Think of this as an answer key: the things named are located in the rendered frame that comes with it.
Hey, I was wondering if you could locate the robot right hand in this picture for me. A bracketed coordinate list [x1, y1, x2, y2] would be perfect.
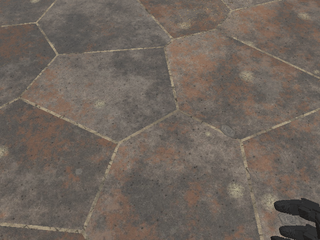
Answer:
[270, 198, 320, 240]

